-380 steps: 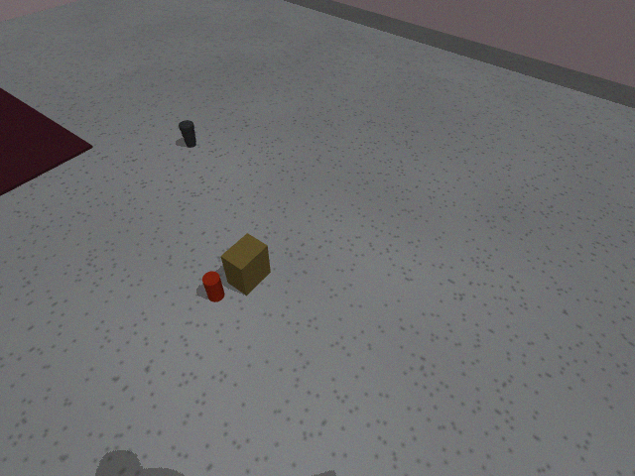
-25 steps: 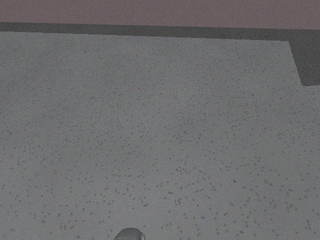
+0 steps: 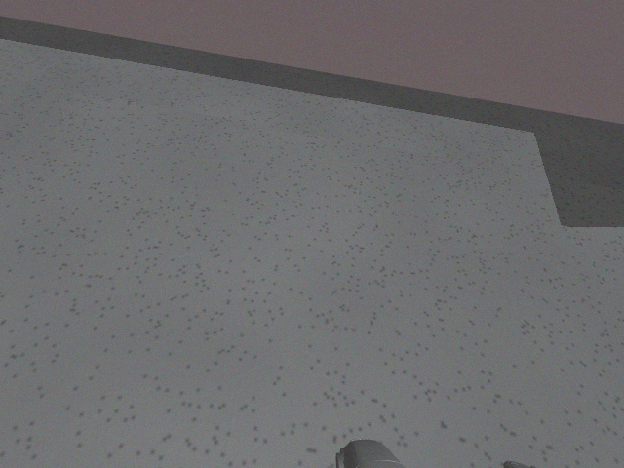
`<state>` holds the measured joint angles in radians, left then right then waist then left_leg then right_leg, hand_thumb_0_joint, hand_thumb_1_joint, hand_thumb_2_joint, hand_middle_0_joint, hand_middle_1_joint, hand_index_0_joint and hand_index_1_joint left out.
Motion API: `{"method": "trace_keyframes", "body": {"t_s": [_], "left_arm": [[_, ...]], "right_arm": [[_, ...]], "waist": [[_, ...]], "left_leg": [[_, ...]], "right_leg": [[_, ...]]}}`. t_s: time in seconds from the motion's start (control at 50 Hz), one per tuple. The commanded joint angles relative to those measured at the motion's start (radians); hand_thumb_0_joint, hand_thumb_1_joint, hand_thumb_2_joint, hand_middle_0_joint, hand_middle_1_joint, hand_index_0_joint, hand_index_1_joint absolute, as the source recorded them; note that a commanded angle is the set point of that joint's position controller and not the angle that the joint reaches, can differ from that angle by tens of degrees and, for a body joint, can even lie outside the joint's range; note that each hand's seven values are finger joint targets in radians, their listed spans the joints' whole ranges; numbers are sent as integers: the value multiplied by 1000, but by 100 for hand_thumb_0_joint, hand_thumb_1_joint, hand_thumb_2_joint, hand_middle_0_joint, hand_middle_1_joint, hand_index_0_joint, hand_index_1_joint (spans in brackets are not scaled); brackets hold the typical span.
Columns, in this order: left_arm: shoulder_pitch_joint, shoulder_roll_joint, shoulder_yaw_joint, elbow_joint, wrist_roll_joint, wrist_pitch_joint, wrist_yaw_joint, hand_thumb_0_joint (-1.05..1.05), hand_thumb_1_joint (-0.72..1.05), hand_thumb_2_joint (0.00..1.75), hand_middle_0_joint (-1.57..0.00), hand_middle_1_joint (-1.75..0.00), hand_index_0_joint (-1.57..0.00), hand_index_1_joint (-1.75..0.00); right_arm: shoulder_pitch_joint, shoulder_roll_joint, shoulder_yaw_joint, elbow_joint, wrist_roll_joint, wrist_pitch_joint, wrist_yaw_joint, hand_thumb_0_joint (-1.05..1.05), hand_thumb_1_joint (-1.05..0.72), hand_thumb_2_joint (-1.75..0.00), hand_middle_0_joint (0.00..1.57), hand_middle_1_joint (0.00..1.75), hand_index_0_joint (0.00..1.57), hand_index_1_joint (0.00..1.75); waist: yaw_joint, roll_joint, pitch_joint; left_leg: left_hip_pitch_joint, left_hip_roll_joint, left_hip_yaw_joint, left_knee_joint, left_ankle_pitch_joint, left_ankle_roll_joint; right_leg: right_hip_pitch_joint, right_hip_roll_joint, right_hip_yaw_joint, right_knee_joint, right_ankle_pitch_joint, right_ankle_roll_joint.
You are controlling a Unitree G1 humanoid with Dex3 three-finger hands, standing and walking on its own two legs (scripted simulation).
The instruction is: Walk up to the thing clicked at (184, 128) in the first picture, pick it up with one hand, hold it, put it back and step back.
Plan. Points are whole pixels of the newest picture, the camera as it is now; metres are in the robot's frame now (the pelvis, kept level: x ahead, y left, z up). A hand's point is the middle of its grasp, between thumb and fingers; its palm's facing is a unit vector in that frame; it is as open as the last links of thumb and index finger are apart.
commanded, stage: walk up
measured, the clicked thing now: out of the picture +0.52 +1.40 -0.71
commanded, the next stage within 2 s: none
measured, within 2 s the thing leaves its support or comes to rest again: neither
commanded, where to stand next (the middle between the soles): +0.43 -0.02 m, yaw -1 degrees
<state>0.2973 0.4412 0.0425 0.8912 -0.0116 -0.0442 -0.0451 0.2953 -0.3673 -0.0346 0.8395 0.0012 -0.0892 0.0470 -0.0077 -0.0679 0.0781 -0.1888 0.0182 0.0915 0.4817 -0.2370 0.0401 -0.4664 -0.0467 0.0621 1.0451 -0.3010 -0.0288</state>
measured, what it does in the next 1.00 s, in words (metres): walks ahead: right foot, then left foot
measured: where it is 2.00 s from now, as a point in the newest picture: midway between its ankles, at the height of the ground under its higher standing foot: (284, 413)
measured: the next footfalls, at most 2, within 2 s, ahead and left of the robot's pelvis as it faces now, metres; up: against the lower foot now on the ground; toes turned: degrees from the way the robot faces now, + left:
right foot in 0.26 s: +0.25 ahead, -0.16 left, +0.00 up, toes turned -6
left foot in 0.72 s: +0.39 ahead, +0.12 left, +0.00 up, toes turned -2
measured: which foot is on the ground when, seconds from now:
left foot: down 0.00-0.30, up 0.32-0.70, down 0.72-1.00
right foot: up 0.00-0.24, down 0.26-0.76, up 0.78-1.00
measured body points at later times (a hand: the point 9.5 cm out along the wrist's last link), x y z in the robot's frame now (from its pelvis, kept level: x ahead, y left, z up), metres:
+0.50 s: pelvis +0.17 -0.04 +0.00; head +0.18 -0.07 +0.45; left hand +0.26 +0.26 -0.09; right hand +0.22 -0.36 -0.13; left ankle +0.18 +0.12 -0.67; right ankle +0.21 -0.15 -0.74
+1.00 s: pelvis +0.31 +0.01 +0.00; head +0.32 +0.05 +0.45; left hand +0.37 +0.33 -0.14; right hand +0.33 -0.31 -0.08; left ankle +0.33 +0.10 -0.74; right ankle +0.37 -0.17 -0.67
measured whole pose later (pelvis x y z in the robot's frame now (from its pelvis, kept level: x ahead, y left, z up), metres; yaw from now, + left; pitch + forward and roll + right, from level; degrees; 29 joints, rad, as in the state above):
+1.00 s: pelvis +0.31 +0.01 +0.00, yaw -2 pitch -4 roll -1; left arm 0.31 0.44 0.05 0.90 0.00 -0.01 -0.04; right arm 0.36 -0.36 -0.03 0.85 -0.01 -0.09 0.02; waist -0.01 -0.09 0.09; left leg -0.16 0.02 0.10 0.46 -0.23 0.04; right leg -0.50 -0.05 0.08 0.98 -0.26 -0.01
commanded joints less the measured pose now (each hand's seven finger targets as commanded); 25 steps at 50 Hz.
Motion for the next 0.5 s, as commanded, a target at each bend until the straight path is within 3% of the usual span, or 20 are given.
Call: {"method": "trace_keyframes", "body": {"t_s": [0.0, 0.06, 0.12, 0.18, 0.22, 0.24, 0.26, 0.28, 0.3, 0.32, 0.34, 0.36, 0.38, 0.4, 0.44, 0.48], "left_arm": [[44, 157, 52, -58, 10, -5, -7, 0, 90, 90, -20, -30, -20, -30], [-46, 148, 52, -85, 19, -6, -19, 0, 90, 90, -20, -30, -20, -30], [-104, 120, 49, -102, 22, -20, -25, 0, 90, 90, -20, -30, -20, -30], [-98, 114, 53, -92, 20, -29, -23, 0, 90, 90, -20, -30, -20, -30], [-8, 135, 62, -64, 22, -38, -13, 0, 90, 90, -20, -30, -20, -30], [57, 175, 80, -40, 26, -48, -3, 0, 90, 90, -20, -30, -20, -30], [151, 227, 105, -24, 30, -56, 9, 0, 90, 90, -20, -30, -20, -30], [166, 305, 119, -47, 27, -61, 19, 0, 90, 90, -20, -30, -20, -30], [142, 318, 117, -42, 13, -54, 19, 0, 90, 90, -20, -30, -20, -30], [131, 295, 111, -56, 4, -50, 22, 0, 90, 90, -20, -30, -20, -30], [100, 259, 101, -63, -4, -48, 26, 0, 90, 90, -20, -30, -20, -30], [71, 228, 90, -74, -3, -49, 31, 0, 90, 90, -20, -30, -20, -30], [44, 214, 83, -77, -2, -52, 33, 0, 90, 90, -20, -30, -20, -30], [22, 208, 79, -82, 2, -54, 31, 0, 90, 90, -20, -30, -20, -30], [12, 197, 76, -101, 9, -59, 28, 0, 90, 90, -20, -30, -20, -30], [-5, 204, 78, -118, 17, -58, 23, 0, 90, 90, -20, -30, -20, -30]], "right_arm": [[38, -282, -95, -68, -1, -28, -25, 0, -90, -90, 20, 30, 20, 30], [59, -289, -99, -64, -3, -24, -25, 0, -90, -90, 20, 30, 20, 30], [69, -285, -97, -69, -5, -17, -22, 0, -90, -90, 20, 30, 20, 30], [50, -291, -98, -83, -6, -6, -22, 0, -90, -90, 20, 30, 20, 30], [37, -286, -93, -100, -3, 2, -26, 0, -90, -90, 20, 30, 20, 30], [69, -241, -78, -102, -4, 3, -24, 0, -90, -90, 20, 30, 20, 30], [120, -189, -58, -106, -2, 3, -23, 0, -90, -90, 20, 30, 20, 30], [167, -147, -41, -111, 1, 8, -19, 0, -90, -90, 20, 30, 20, 30], [117, -265, -67, -83, -4, 21, -31, 0, -90, -90, 20, 30, 20, 30], [76, -286, -73, -75, -7, 21, -36, 0, -90, -90, 20, 30, 20, 30], [62, -276, -73, -59, -1, 21, -35, 0, -90, -90, 20, 30, 20, 30], [78, -258, -70, -47, 11, 23, -31, 0, -90, -90, 20, 30, 20, 30], [100, -237, -64, -35, 12, 29, -25, 0, -90, -90, 20, 30, 20, 30], [107, -227, -64, -30, 4, 35, -19, 0, -90, -90, 20, 30, 20, 30], [118, -218, -67, -23, -2, 41, -7, 0, -90, -90, 20, 30, 20, 30], [92, -217, -75, -28, -7, 45, 3, 0, -90, -90, 20, 30, 20, 30]], "waist": [[-5, 218, 18], [-27, 189, 46], [-35, 185, 29], [-23, 187, -4], [28, 131, -58], [54, 24, -124], [91, -123, -202], [82, -258, -226], [100, -169, -167], [99, -123, -118], [81, -64, -70], [60, -46, -55], [35, -65, -48], [19, -66, -33], [14, -64, -28], [12, -77, -4]], "left_leg": [[54, 244, -183, -267, 180, 153], [78, 234, -159, -273, 144, 162], [85, 229, -107, -201, 289, 161], [61, 228, -107, -131, 289, 149], [36, 216, -104, 1, 284, 127], [-2, 154, -56, 183, 307, 97], [-114, 90, -20, 410, 151, 64], [-339, -33, -15, 578, -277, 15], [-407, -20, -79, 658, -319, 11], [-431, 5, -121, 695, -297, 8], [-411, 29, -168, 700, -251, 5], [-387, 31, -184, 675, -199, 4], [-349, 40, -174, 630, -165, -1], [-313, 40, -158, 603, -133, -2], [-288, 29, -132, 549, -76, -17], [-301, 46, -108, 445, -44, -38]], "right_leg": [[-99, -42, -5, -95, 84, 27], [-119, -57, -34, -226, 117, 31], [-25, -61, -76, -393, 170, 16], [94, -22, -108, -471, 172, -2], [256, 3, -119, -543, 174, -13], [404, 23, -113, -587, 143, -32], [543, -91, 48, -629, 48, -57], [666, -333, 460, -719, -59, -138], [610, -387, 591, -757, -63, -228], [554, -380, 553, -764, 13, -250], [469, -339, 423, -764, 105, -231], [437, -282, 298, -747, 197, -188], [389, -241, 217, -744, 248, -164], [320, -208, 153, -749, 260, -162], [279, -173, 73, -762, 240, -171], [242, -175, 52, -809, 76, -183]]}}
